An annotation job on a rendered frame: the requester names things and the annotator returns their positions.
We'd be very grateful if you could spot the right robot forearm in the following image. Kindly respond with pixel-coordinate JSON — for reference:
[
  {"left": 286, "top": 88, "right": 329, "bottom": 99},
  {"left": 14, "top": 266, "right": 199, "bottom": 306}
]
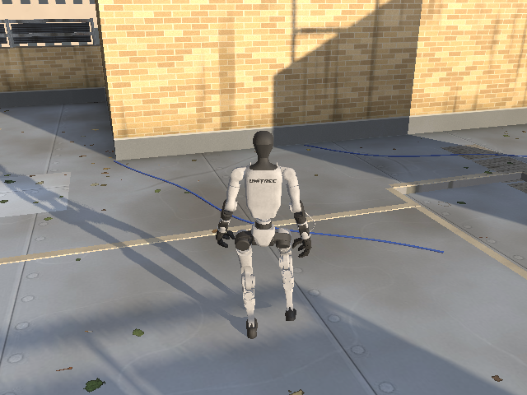
[{"left": 294, "top": 200, "right": 310, "bottom": 239}]

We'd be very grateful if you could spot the robot right hand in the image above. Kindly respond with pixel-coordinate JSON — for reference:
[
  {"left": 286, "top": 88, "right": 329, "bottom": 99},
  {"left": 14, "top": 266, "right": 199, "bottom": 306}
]
[{"left": 292, "top": 237, "right": 312, "bottom": 258}]

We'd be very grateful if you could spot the robot left hand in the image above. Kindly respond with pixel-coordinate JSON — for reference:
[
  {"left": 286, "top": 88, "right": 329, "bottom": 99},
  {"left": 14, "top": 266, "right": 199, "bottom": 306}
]
[{"left": 216, "top": 230, "right": 235, "bottom": 248}]

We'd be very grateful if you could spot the humanoid robot head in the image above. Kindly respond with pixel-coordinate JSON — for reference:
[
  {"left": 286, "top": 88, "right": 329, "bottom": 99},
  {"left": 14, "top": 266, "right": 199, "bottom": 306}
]
[{"left": 250, "top": 131, "right": 277, "bottom": 170}]

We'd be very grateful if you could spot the left robot forearm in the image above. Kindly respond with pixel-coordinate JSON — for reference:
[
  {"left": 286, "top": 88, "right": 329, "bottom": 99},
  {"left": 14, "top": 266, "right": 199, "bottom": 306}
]
[{"left": 217, "top": 200, "right": 233, "bottom": 233}]

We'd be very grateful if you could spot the robot left upper arm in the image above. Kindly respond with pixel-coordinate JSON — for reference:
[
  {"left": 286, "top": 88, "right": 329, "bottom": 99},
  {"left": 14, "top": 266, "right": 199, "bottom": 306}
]
[{"left": 224, "top": 166, "right": 246, "bottom": 211}]

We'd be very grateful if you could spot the robot right upper arm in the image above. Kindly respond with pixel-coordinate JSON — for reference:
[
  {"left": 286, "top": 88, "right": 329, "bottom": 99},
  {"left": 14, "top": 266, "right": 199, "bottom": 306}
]
[{"left": 281, "top": 166, "right": 302, "bottom": 213}]

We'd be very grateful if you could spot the robot right thigh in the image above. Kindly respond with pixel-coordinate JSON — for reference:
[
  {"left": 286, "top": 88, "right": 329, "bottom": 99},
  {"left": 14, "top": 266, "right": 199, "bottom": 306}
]
[{"left": 274, "top": 228, "right": 291, "bottom": 270}]

